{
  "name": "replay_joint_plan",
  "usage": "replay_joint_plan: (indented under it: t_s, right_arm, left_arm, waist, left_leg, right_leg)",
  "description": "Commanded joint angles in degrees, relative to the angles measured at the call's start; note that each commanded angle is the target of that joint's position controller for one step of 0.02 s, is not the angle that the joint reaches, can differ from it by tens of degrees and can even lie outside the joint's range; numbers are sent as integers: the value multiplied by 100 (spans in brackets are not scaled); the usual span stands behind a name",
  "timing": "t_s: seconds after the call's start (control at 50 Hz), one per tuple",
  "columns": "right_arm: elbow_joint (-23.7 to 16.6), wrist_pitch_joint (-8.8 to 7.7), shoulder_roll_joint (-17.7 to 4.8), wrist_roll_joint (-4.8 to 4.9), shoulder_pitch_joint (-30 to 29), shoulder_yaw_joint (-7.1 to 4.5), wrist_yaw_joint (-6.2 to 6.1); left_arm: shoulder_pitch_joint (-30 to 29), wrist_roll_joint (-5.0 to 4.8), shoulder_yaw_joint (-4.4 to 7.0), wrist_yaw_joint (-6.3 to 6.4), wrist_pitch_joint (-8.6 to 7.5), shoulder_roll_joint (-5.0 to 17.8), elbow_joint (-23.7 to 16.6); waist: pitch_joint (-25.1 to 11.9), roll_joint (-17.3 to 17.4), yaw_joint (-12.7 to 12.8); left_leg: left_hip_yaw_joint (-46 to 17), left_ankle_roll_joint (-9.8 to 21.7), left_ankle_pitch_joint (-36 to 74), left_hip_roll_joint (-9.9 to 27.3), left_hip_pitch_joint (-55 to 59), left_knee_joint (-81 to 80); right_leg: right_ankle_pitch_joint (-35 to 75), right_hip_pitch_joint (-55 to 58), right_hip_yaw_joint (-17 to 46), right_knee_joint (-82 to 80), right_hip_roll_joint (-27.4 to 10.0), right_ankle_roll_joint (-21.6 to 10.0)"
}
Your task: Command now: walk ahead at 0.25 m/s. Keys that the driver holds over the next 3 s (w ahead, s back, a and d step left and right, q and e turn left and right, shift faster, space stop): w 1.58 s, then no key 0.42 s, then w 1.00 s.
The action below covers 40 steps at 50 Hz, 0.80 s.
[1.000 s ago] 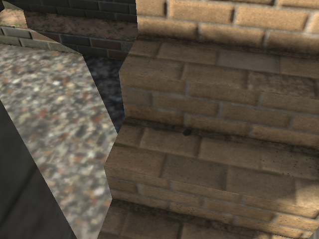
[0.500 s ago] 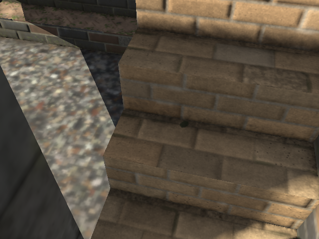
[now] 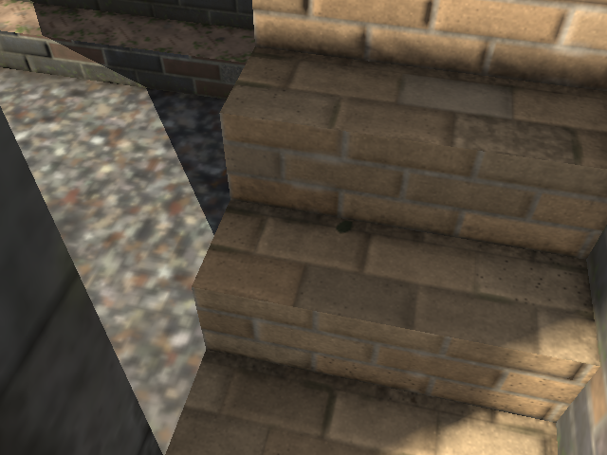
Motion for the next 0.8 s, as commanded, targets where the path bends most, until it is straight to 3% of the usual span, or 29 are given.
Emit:
replay_joint_plan:
  t_s: [0.02,0.16,0.3,0.42,0.44,0.48,0.56,0.66,0.8]
  right_arm:
    - [-315,-116,-752,13,-373,-96,-14]
    - [-328,-252,-754,73,-336,-99,40]
    - [-407,-334,-823,76,-480,-97,66]
    - [-458,-278,-892,60,-540,-95,58]
    - [-537,-275,-766,-23,-546,-15,90]
    - [-595,-266,-906,-29,-627,-28,113]
    - [-707,-149,-942,-40,-646,-1,112]
    - [-759,-247,-1043,-33,-775,6,107]
    - [-740,-193,-1036,-36,-878,-3,92]
  left_arm:
    - [-110,-19,141,35,-119,694,-318]
    - [-139,-62,161,18,-199,718,-449]
    - [-187,-44,192,-5,-189,810,-630]
    - [-314,-28,169,-39,-171,817,-680]
    - [-299,-13,110,-49,-135,676,-641]
    - [-406,2,116,-48,-108,785,-661]
    - [-371,-3,95,-75,-98,788,-523]
    - [-677,3,91,-44,-89,883,-607]
    - [-781,14,65,-57,-158,889,-556]
  waist:
    - [90,55,13]
    - [-8,-93,16]
    - [-395,1,51]
    - [-649,35,18]
    - [-676,41,11]
    - [-721,60,10]
    - [-701,78,45]
    - [-629,34,23]
    - [-416,-7,31]
  left_leg:
    - [-352,186,-127,254,-135,-492]
    - [-197,249,288,183,-134,-153]
    - [-178,294,2189,264,144,270]
    - [-239,258,3150,368,492,352]
    - [-369,225,3539,456,586,260]
    - [-395,188,3798,496,704,205]
    - [-431,186,3376,444,771,56]
    - [-478,129,3201,529,766,-268]
    - [-446,155,2295,480,665,-488]
  right_leg:
    - [-172,-275,107,-364,68,25]
    - [179,-62,179,-193,56,-148]
    - [1672,288,171,43,10,-109]
    - [2241,410,123,35,-21,1]
    - [2589,429,185,-76,-68,61]
    - [2771,540,185,-171,-98,108]
    - [2340,598,126,-291,-74,150]
    - [2309,655,240,-574,-186,131]
    - [1518,450,196,-737,-190,69]
Next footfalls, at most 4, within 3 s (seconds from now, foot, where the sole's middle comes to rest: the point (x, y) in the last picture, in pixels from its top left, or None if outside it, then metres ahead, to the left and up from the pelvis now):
none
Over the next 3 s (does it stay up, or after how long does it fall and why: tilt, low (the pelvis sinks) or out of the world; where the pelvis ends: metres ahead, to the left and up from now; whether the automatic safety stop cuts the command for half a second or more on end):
stays up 0.03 -0.01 0.00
